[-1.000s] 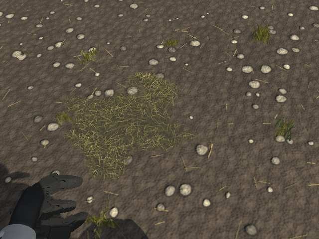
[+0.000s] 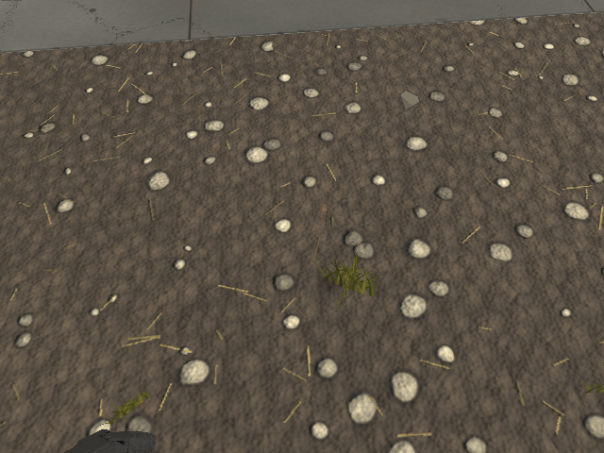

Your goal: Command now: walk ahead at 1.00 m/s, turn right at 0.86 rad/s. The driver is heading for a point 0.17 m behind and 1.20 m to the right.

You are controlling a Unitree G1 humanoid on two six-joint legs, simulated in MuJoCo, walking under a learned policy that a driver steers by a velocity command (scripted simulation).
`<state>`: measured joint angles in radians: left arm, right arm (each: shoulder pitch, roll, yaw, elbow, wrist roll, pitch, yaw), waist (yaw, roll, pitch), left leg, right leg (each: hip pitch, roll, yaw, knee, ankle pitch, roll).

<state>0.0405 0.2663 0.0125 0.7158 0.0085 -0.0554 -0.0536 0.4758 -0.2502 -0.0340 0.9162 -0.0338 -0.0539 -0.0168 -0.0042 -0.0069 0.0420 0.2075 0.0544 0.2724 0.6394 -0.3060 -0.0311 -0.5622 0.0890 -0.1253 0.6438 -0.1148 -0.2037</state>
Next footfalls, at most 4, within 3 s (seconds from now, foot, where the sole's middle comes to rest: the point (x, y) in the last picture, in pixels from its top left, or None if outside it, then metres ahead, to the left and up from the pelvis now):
0.40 left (287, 369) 0.64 0.07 -0.73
0.84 right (448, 278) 0.88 -0.33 -0.73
1.24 left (511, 168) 1.26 -0.57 -0.73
1.68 right None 1.12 -1.01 -0.73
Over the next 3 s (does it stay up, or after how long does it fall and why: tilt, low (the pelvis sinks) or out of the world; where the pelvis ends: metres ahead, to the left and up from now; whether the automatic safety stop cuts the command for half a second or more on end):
stays up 0.56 -1.91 0.02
